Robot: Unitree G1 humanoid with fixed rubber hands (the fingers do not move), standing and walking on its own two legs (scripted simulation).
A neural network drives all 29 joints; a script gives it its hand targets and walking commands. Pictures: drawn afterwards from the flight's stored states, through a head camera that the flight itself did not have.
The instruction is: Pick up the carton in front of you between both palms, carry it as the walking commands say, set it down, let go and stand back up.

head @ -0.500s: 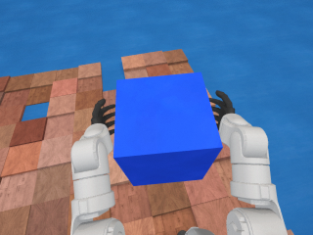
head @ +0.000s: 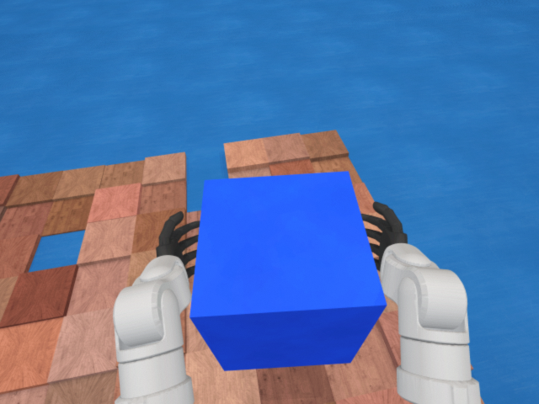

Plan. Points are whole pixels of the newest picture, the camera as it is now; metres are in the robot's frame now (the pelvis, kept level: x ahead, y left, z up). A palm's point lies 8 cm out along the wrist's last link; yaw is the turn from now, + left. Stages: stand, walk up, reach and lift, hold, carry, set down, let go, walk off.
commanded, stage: carry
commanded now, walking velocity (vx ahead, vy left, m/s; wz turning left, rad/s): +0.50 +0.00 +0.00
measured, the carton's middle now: (282, 277) +0.30 +0.00 +0.03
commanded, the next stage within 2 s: none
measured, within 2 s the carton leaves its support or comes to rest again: neither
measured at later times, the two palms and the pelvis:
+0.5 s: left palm (213, 119) +0.63 +0.12 +0.11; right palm (356, 106) +0.65 -0.19 +0.10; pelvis +0.30 -0.05 +0.01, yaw +0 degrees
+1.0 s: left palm (219, 68) +0.94 +0.13 +0.07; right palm (328, 63) +0.91 -0.17 +0.08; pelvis +0.66 +0.00 +0.00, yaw -1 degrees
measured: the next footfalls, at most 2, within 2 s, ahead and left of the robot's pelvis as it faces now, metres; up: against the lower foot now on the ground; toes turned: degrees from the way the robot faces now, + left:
right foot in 0.32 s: +0.35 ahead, -0.15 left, +0.01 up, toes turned -9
left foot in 0.74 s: +0.61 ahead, +0.07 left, -0.02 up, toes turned +6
